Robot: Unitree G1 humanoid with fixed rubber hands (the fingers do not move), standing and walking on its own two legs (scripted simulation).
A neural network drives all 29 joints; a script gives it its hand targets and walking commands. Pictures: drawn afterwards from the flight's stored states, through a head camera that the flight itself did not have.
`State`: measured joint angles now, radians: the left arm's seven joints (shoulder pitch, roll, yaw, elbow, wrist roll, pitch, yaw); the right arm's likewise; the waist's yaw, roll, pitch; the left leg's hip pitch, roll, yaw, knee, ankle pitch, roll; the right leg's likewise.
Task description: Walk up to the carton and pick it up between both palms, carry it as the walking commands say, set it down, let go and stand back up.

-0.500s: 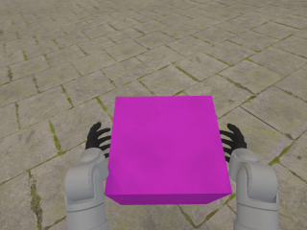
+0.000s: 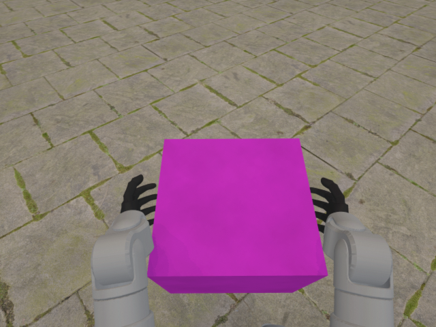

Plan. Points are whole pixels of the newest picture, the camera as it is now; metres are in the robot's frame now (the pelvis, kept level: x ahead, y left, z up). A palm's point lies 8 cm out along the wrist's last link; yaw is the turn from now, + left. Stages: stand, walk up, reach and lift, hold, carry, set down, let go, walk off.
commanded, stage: carry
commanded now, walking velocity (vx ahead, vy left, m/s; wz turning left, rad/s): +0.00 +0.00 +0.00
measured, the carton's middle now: (231, 219) +0.33 +0.00 +0.01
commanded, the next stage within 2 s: hold in 1.34 s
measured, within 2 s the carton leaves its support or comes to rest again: neither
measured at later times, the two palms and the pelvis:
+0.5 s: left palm (147, 259) +0.22 +0.14 +0.08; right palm (365, 267) +0.21 -0.19 +0.08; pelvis -0.07 -0.02 +0.00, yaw -1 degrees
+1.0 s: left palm (148, 278) +0.19 +0.13 +0.08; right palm (377, 288) +0.18 -0.20 +0.07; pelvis -0.09 -0.03 +0.00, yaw -1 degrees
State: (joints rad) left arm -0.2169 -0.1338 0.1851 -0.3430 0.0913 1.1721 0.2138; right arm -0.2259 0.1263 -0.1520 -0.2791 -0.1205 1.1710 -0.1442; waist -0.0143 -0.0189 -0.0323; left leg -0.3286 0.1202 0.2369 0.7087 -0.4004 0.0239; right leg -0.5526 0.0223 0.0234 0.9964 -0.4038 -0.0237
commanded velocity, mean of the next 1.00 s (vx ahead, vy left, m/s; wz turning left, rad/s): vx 0.00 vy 0.00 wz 0.00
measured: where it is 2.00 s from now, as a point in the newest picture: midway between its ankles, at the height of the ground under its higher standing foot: outside the picture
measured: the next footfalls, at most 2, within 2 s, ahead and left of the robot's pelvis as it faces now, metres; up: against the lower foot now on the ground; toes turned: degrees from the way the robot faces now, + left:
right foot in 0.06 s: +0.00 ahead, -0.14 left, +0.00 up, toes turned +11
left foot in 0.42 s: -0.04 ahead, +0.06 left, +0.00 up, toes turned +8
